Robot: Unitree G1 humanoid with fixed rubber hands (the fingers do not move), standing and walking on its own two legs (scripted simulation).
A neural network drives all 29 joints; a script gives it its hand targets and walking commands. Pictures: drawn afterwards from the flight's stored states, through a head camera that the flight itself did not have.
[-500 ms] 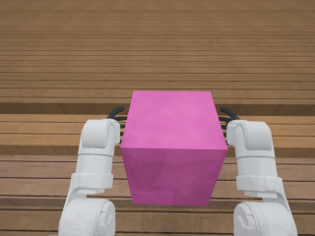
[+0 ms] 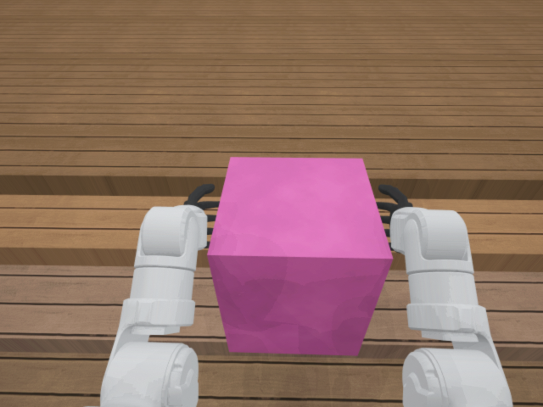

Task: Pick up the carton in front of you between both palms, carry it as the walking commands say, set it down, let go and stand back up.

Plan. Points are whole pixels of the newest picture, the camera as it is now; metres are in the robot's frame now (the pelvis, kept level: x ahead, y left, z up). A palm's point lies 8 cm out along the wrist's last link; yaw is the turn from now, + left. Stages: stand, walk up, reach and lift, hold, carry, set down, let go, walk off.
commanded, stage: carry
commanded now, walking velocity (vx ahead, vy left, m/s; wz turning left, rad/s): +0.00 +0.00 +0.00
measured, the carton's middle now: (294, 257) +0.35 +0.00 +0.05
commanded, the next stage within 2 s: none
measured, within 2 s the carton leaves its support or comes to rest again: neither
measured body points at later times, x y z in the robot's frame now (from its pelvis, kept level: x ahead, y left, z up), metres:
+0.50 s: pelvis +0.00 +0.00 +0.00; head -0.02 +0.01 +0.45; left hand +0.35 +0.15 +0.12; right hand +0.35 -0.15 +0.12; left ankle +0.02 +0.07 -0.73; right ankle +0.04 -0.10 -0.73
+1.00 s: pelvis +0.00 +0.00 +0.00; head -0.02 +0.01 +0.45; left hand +0.35 +0.15 +0.12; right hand +0.35 -0.15 +0.12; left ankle +0.02 +0.07 -0.73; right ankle +0.04 -0.10 -0.73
